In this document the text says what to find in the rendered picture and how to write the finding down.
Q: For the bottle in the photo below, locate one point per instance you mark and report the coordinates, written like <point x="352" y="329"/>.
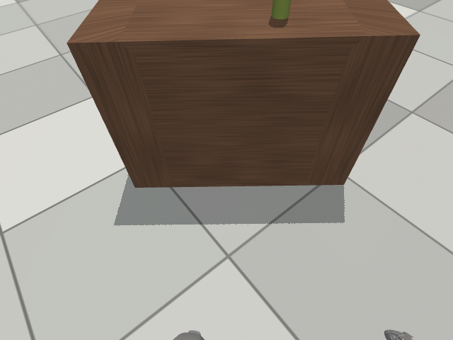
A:
<point x="281" y="9"/>

